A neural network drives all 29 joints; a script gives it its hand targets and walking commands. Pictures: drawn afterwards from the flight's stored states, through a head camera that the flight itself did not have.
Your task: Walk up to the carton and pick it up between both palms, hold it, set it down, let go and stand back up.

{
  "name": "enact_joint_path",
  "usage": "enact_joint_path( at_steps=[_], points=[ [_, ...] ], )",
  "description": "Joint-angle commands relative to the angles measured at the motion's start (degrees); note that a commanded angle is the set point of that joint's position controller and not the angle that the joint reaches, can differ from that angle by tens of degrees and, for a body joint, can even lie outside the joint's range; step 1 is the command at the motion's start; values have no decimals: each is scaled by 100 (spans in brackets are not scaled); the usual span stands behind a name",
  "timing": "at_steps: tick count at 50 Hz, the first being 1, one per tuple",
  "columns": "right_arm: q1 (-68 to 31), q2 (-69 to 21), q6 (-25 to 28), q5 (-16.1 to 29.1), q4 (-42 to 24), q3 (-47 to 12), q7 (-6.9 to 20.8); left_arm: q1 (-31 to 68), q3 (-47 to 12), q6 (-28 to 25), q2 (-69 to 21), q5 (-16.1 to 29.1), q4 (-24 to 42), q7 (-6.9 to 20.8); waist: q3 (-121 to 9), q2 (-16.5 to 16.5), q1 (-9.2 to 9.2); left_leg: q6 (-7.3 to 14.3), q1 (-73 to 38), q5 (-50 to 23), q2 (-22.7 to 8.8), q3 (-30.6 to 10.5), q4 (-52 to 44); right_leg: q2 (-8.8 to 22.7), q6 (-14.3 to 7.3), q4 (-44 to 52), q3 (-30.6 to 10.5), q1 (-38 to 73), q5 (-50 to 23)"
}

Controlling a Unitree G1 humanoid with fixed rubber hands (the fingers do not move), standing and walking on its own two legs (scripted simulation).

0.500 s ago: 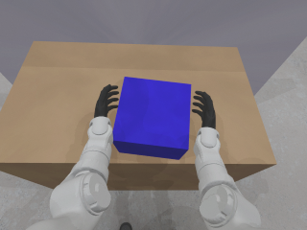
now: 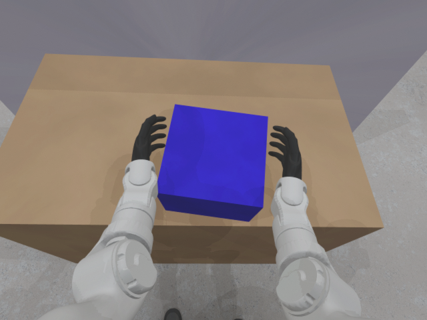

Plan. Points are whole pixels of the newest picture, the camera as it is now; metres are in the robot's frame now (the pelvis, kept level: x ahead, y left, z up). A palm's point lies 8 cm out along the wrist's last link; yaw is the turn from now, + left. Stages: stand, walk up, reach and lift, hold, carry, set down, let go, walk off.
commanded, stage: set down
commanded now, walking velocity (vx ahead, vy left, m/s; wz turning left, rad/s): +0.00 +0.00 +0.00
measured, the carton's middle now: (213, 166) +0.45 +0.00 -0.07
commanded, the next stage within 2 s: none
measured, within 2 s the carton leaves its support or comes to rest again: rests again in 1.30 s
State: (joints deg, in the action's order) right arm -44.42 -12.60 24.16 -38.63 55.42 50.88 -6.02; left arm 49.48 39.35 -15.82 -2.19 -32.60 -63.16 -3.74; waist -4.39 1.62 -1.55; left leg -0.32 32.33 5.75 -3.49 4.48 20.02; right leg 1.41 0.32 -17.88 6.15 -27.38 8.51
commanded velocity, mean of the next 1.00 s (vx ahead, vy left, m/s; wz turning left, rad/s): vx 0.00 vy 0.00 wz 0.00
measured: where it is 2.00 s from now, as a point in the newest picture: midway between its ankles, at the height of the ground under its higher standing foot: outside the picture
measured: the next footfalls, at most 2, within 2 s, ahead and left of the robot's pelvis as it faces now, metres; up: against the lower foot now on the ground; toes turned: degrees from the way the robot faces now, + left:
none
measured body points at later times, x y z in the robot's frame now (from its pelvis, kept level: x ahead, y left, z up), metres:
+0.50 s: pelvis +0.00 +0.00 +0.00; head +0.12 +0.02 +0.43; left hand +0.44 +0.15 +0.01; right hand +0.41 -0.14 +0.01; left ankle +0.02 +0.12 -0.74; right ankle -0.02 -0.12 -0.74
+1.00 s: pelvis +0.00 +0.00 +0.00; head +0.12 +0.02 +0.43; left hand +0.44 +0.15 +0.00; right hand +0.41 -0.14 +0.01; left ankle +0.02 +0.12 -0.74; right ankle -0.02 -0.12 -0.74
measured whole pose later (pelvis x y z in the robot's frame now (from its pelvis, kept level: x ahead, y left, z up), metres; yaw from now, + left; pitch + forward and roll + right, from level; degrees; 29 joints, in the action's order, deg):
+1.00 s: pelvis +0.00 +0.00 +0.00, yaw +0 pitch +18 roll -1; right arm -44.1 -11.9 25.9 -35.2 56.0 47.8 -5.9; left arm 49.8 41.7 -14.5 -3.3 -34.3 -59.1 -1.3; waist -3.9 1.8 -1.3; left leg -0.4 34.5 7.1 -3.9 4.5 23.2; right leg 1.2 0.1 -21.4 5.9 -29.8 10.0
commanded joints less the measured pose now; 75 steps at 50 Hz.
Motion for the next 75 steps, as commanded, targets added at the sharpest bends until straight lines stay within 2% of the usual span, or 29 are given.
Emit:
enact_joint_path(
  at_steps=[1,2,4,7,9,10,11,12,13,14,15,24,30,37,46,54,55,56,57,58,60,62,64,66,69,70,72,74,75],
  points=[
    [-2068,-2465,29,-513,804,-1597,874,2173,-1130,-175,-2670,-358,-438,701,-2978,-317,-70,19,-1807,-1631,132,232,136,-155,15,-234,117,1361,-2036],
    [-2080,-2403,-24,-495,892,-1489,886,2208,-1087,-117,-2655,-364,-443,690,-2985,-392,-95,9,-1947,-1647,104,198,148,-157,-4,-177,132,1179,-1858],
    [-2160,-2410,-55,-469,774,-1462,900,2089,-1014,-57,-2633,-396,-423,724,-2871,-293,-120,25,-2004,-1729,135,229,235,-165,0,-143,138,919,-1669],
    [-2072,-2395,46,-516,705,-1486,903,2002,-1149,-106,-2770,-426,-266,704,-3191,-314,-113,-33,-2001,-2088,125,232,303,-169,-27,-244,193,923,-2082],
    [-2118,-2547,119,-500,696,-1628,878,2082,-1149,-199,-2728,-367,-288,713,-3252,-323,-105,18,-1895,-2076,176,234,396,-135,13,-297,143,981,-2283],
    [-2034,-2546,134,-537,779,-1622,881,2093,-1127,-248,-2737,-369,-261,695,-3407,-300,-137,25,-1880,-2066,140,241,346,-128,27,-326,135,1060,-2341],
    [-2054,-2530,112,-557,790,-1577,903,2052,-1032,-238,-2733,-415,-369,696,-3361,-270,-73,14,-1844,-2057,138,227,287,-129,57,-314,167,1090,-2323],
    [-1988,-2499,121,-552,801,-1556,903,1973,-1077,-244,-2759,-425,-306,700,-3188,-248,-143,13,-1937,-2028,120,207,323,-148,17,-287,132,1096,-2202],
    [-1821,-2410,186,-299,838,-1876,950,1809,-1016,-303,-2507,-344,-170,696,-3184,-67,114,21,-2011,-2175,113,125,298,-262,72,-294,142,1206,-2119],
    [-1880,-2435,192,-253,817,-1873,953,1891,-1023,-314,-2521,-362,-254,689,-3094,-152,9,-45,-2084,-2264,106,112,343,-278,65,-232,132,1041,-2032],
    [-1792,-2370,208,-275,912,-1882,935,1795,-1030,-323,-2526,-359,-255,697,-3052,-68,36,3,-2124,-2232,117,121,328,-287,71,-205,144,1013,-2011],
    [-1778,-2326,72,-124,744,-1924,867,1807,-1076,-197,-2412,-277,-147,813,-2676,-127,-17,100,-1602,-1257,224,104,109,-159,109,-108,1,1183,-1631],
    [-1745,-2343,71,-181,745,-1829,872,1729,-1027,-154,-2472,-366,-47,834,-2744,-218,-12,72,-1733,-1471,217,77,219,-199,85,-131,45,907,-1570],
    [-1706,-2348,125,-232,877,-1818,867,1631,-942,-186,-2483,-416,-83,857,-2685,-114,-11,100,-1685,-1755,202,57,382,-242,93,-264,58,788,-1697],
    [-1688,-2348,112,-216,998,-1843,842,1648,-866,-225,-2402,-390,-193,911,-2580,5,-21,192,-1382,-1505,222,51,499,-209,109,-412,-29,743,-1647],
    [-1692,-2196,-69,-308,839,-1664,918,1745,-813,-194,-2240,-374,-148,868,-2625,-165,4,144,-1699,-1330,236,63,541,-223,89,-367,-49,489,-1116],
    [-1674,-2150,-92,-315,821,-1638,924,1739,-803,-193,-2188,-376,-131,843,-2645,-193,9,133,-1745,-1361,240,63,555,-227,83,-356,-50,443,-1085],
    [-1825,-1991,-75,-266,837,-1480,918,1835,-862,-179,-2094,-402,-274,766,-2685,-386,-33,99,-1924,-1427,166,140,416,-223,2,-324,92,289,-1023],
    [-1734,-1844,-85,-207,908,-1417,908,1782,-779,-172,-1933,-415,-194,685,-2644,-347,-66,87,-2163,-1681,167,162,461,-234,0,-260,113,115,-1107],
    [-1734,-1636,-103,-214,965,-1367,877,1793,-719,-138,-1793,-422,-293,627,-2639,-386,-14,81,-2208,-1756,135,141,483,-250,-28,-227,104,101,-1065],
    [-1573,-1223,-153,15,933,-1303,777,1794,-706,-136,-1347,-251,-161,519,-2706,-409,-39,84,-2071,-1631,149,190,508,-250,-44,-233,37,187,-1042],
    [-1495,-474,-154,316,780,-1391,594,1716,-638,-215,-517,16,-85,346,-3007,-332,-55,124,-1820,-1731,183,200,535,-237,-3,-368,-62,396,-1410],
    [-1531,373,-66,934,902,-1830,359,1731,-996,-349,272,545,-246,86,-3342,-245,12,137,-1548,-1947,210,230,673,-274,21,-525,-122,424,-1819],
    [-1732,835,1,1658,1145,-2320,138,1994,-1510,-470,661,1163,-446,-120,-3768,-467,-28,48,-1346,-1981,222,226,828,-309,9,-684,-254,579,-2153],
    [-2124,1128,128,2477,1372,-2963,-43,2377,-2097,-661,845,2049,-985,-179,-4232,-375,-56,16,-1196,-1973,191,115,1185,-323,-20,-899,-311,146,-2024],
    [-2184,1252,202,2593,1383,-3068,-98,2453,-2205,-759,939,2251,-1173,-171,-4477,-323,-89,-39,-1120,-1958,222,106,1280,-307,25,-969,-311,65,-2127],
    [-2352,1506,354,2868,1512,-3206,-153,2680,-2505,-979,1119,2526,-1630,-173,-4733,-474,-96,-102,-930,-1949,225,110,1404,-325,6,-1094,-285,57,-2192],
    [-2510,1815,446,3081,1772,-3314,-226,2703,-2730,-1101,1292,2788,-2231,-161,-4623,-417,-199,-178,-996,-1919,218,20,1583,-366,23,-1221,-218,-290,-2072],
    [-2550,1936,499,3227,1853,-3396,-239,2748,-2765,-1171,1393,2906,-2402,-165,-4599,-420,-187,-200,-990,-1928,216,-13,1712,-360,26,-1284,-219,-462,-2075]
  ],
)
